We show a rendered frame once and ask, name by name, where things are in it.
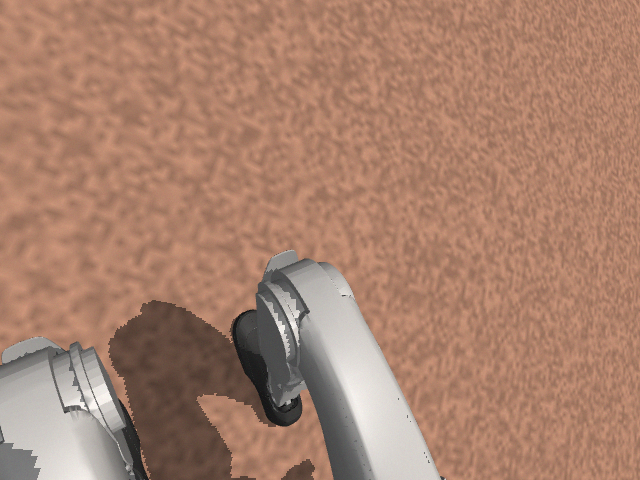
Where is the left robot foot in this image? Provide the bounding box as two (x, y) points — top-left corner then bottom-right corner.
(118, 399), (149, 480)

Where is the right robot foot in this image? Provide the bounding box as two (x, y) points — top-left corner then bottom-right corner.
(233, 310), (302, 427)

